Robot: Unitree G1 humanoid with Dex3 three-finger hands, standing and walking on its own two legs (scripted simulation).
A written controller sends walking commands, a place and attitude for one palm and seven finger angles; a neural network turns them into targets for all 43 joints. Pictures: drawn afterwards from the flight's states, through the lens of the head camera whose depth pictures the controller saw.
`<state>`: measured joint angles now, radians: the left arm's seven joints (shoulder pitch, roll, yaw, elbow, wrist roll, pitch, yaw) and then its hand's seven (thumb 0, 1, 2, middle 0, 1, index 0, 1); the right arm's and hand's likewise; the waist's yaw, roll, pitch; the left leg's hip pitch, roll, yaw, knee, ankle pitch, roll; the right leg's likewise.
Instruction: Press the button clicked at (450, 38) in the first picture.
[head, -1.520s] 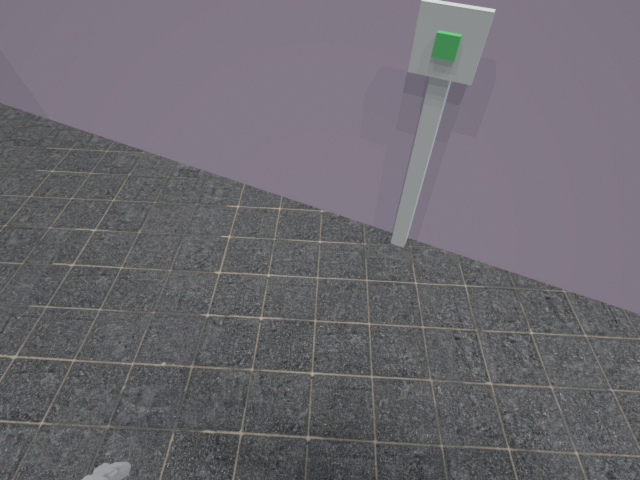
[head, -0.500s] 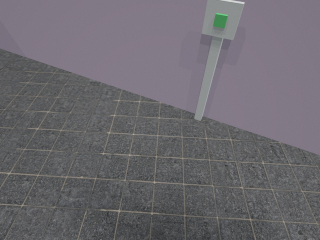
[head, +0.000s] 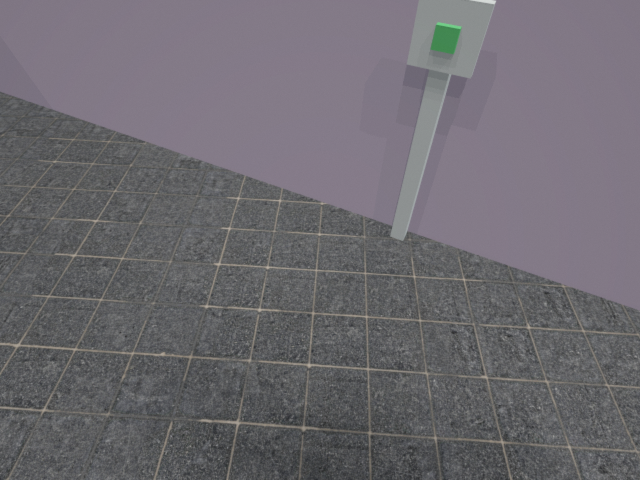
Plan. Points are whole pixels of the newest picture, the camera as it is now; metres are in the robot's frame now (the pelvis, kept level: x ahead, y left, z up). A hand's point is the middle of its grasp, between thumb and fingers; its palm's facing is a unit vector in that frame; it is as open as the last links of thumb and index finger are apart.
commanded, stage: walk to a spot facing it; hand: left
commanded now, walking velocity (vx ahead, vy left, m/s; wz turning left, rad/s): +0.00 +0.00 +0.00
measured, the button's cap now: (446, 37) +1.17 -0.27 +0.07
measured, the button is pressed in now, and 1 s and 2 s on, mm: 0 0 0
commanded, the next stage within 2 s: take the last steps up to it in 1.10 s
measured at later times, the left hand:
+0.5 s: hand out of the picture +0.10 +0.13 -0.17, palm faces -0.10 -0.97 -0.21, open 7.4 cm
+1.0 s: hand (256, 341) +0.39 +0.14 -0.20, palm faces -0.30 -0.94 -0.17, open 7.4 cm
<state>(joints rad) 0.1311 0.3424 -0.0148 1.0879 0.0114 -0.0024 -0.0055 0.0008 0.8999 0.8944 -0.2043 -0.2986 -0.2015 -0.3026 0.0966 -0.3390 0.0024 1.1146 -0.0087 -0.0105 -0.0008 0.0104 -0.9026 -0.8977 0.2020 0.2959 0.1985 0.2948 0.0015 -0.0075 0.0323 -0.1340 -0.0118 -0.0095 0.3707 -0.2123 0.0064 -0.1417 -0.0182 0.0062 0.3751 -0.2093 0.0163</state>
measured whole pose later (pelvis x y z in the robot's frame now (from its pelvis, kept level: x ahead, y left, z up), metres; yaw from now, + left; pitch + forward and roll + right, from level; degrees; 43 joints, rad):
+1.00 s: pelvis +0.32 -0.04 -0.01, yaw -23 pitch -2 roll -1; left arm 0.32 0.21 0.08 1.05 0.02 0.00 -0.01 0.00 0.91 0.89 -0.20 -0.30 -0.20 -0.30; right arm 0.16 -0.13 -0.03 0.98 -0.01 -0.09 -0.03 0.00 -0.92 -0.90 0.20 0.30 0.20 0.29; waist 0.03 -0.04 0.06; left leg -0.28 0.08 0.22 0.57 -0.26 0.06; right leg -0.44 -0.03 -0.02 1.30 -0.38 0.00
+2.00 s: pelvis +0.58 -0.15 +0.00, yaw -28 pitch -1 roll -1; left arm 0.29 0.18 0.05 1.11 0.02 0.00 -0.01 0.00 0.91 0.89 -0.20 -0.30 -0.20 -0.30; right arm 0.31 -0.12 -0.02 1.08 -0.02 -0.06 -0.03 0.01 -0.91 -0.90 0.20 0.30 0.19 0.29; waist 0.00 -0.04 0.03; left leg -0.16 0.04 0.17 0.43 -0.26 0.04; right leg -0.48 -0.10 -0.07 1.10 -0.31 0.03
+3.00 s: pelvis +0.60 -0.13 +0.00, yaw -26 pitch +1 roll +1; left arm 0.34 0.19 0.03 1.12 0.01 0.06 0.03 0.00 0.91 0.90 -0.20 -0.30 -0.20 -0.30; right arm 0.28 -0.13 -0.03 1.07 -0.02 0.00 -0.05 0.01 -0.93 -0.90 0.20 0.30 0.20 0.29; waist 0.00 -0.03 0.01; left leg -0.20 -0.05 0.12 0.39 -0.20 0.09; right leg -0.23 -0.04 -0.01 0.65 -0.40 0.04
